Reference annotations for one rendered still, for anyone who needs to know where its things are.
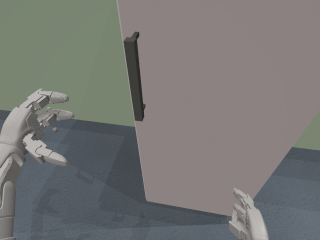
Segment robot right hand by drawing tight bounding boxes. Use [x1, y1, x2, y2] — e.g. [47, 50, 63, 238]
[229, 188, 269, 240]

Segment fridge door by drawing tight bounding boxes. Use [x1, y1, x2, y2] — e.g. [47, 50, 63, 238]
[118, 0, 320, 218]

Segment robot left hand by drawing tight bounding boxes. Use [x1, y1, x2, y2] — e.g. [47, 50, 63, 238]
[0, 88, 75, 166]

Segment left robot forearm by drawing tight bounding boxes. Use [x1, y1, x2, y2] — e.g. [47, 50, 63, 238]
[0, 143, 26, 240]

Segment handle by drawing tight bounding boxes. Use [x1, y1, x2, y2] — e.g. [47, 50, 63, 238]
[123, 31, 146, 122]

